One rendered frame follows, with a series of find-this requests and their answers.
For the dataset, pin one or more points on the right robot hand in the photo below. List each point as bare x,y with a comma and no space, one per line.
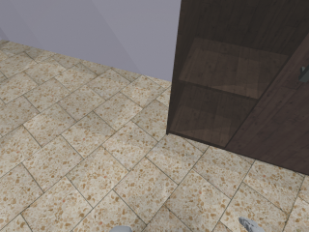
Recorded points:
250,225

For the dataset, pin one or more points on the handle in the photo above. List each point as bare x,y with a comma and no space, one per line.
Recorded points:
304,74

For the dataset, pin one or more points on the wardrobe door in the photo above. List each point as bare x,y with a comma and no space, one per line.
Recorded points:
276,129

